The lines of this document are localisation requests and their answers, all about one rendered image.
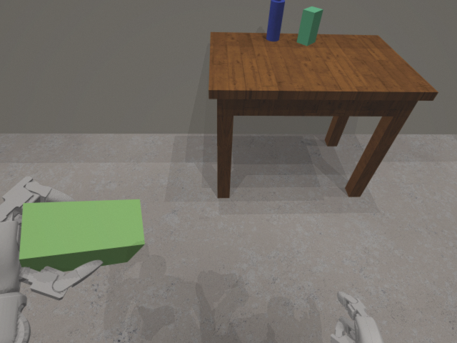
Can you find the robot right hand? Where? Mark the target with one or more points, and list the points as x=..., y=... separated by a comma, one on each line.
x=363, y=330

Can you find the table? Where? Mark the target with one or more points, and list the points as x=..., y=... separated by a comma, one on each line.
x=338, y=75

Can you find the sponge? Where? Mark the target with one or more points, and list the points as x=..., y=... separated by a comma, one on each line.
x=66, y=235

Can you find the left robot forearm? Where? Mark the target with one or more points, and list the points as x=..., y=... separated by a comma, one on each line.
x=14, y=326

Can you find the robot left hand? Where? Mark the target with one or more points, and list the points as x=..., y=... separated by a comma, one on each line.
x=49, y=281

